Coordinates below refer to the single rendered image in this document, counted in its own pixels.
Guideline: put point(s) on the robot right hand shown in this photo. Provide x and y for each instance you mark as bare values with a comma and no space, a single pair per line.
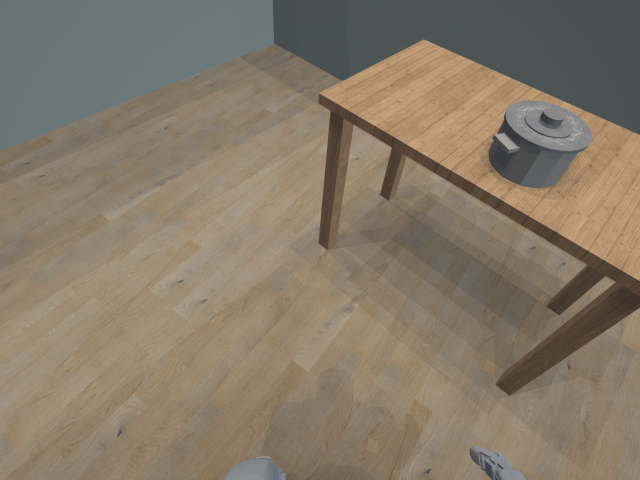
496,466

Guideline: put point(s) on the knob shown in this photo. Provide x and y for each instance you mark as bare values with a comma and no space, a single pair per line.
552,116

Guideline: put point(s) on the table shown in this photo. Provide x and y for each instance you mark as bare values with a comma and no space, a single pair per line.
442,110

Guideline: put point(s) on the left robot thigh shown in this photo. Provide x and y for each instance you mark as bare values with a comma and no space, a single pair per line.
255,469

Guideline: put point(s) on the lid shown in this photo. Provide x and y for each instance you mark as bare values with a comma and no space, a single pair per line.
523,120

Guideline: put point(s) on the left robot shin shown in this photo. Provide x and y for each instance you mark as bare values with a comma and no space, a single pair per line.
265,457

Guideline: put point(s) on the pot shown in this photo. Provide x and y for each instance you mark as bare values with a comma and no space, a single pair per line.
526,165

